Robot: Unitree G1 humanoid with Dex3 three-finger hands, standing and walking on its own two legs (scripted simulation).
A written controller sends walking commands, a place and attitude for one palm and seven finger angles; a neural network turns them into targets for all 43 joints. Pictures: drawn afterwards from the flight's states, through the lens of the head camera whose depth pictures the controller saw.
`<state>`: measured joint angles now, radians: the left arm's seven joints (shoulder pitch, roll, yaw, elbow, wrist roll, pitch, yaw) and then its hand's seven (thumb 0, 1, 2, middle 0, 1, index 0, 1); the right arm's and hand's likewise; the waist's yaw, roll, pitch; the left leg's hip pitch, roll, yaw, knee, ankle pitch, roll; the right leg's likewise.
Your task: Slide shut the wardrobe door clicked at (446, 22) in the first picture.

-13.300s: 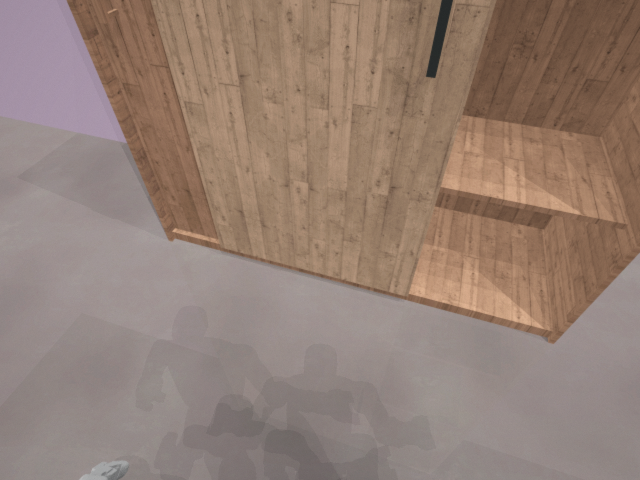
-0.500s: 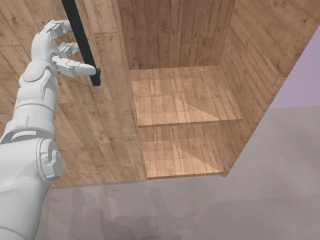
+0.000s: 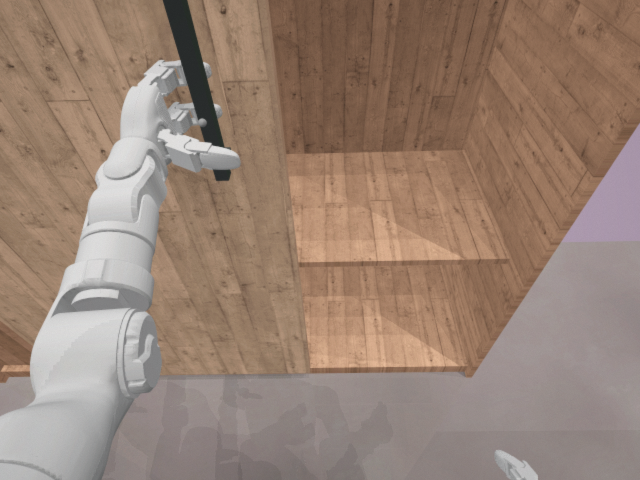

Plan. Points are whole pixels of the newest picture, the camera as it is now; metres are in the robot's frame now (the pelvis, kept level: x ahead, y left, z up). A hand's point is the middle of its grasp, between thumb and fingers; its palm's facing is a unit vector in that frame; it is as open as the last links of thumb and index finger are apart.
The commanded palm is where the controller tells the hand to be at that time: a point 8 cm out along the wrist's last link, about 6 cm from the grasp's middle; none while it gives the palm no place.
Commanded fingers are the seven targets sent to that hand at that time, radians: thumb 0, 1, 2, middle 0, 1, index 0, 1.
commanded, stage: slide the fingers in behind the handle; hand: left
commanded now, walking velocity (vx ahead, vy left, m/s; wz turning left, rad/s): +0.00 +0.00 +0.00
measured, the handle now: (203, 83) +0.53 +0.15 +0.25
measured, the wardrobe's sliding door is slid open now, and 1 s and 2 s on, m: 0.50 0.50 0.50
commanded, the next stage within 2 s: grip the handle and tug to test in 1.08 s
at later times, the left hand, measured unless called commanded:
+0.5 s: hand (219, 123) +0.47 +0.13 +0.23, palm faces +0.05 -1.00 +0.00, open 14.2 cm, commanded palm +0.44 +0.16 +0.22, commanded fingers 0.00 -0.50 0.30 -0.30 -1.20 -0.30 -1.20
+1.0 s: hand (219, 123) +0.46 +0.12 +0.23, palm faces +0.04 -1.00 +0.00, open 14.4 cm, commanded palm +0.44 +0.17 +0.22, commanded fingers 0.00 -0.50 0.30 -0.30 -1.20 -0.30 -1.20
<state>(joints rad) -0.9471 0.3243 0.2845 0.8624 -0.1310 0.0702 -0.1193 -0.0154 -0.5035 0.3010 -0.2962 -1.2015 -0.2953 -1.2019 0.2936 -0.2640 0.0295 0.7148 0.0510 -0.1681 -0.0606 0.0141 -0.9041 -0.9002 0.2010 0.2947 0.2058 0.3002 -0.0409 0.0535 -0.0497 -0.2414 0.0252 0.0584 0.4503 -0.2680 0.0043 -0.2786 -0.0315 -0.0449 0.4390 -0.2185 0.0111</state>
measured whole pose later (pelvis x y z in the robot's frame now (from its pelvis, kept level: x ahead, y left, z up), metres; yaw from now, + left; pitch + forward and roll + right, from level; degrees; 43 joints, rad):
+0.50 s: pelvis +0.00 -0.01 +0.00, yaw +0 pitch +3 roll +0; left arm -0.91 0.30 0.28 0.81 -0.13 0.08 -0.06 -0.02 -0.50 0.30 -0.27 -1.20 -0.25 -1.20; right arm 0.34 -0.27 0.01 0.73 0.05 -0.15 -0.05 0.02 -0.90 -0.90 0.20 0.29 0.20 0.30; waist -0.05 0.06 -0.04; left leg -0.21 0.04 0.06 0.43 -0.26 -0.01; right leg -0.26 -0.02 -0.04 0.43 -0.22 0.00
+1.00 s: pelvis +0.01 +0.00 +0.00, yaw +0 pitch +3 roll +0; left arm -0.91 0.26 0.24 0.78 -0.14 0.12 -0.04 -0.02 -0.50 0.30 -0.25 -1.20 -0.23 -1.18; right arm 0.28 -0.25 0.03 0.72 0.05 -0.14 -0.05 0.01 -0.90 -0.90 0.20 0.29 0.20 0.30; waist -0.03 0.06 -0.05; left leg -0.21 0.02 0.05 0.44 -0.27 0.00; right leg -0.25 -0.03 -0.05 0.43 -0.23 0.01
